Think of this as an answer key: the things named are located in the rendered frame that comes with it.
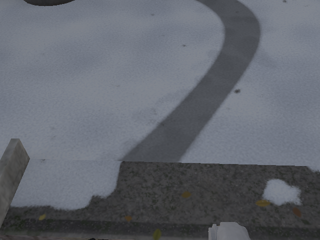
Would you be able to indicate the robot right thigh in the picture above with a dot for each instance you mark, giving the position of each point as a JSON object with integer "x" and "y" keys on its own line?
{"x": 227, "y": 231}

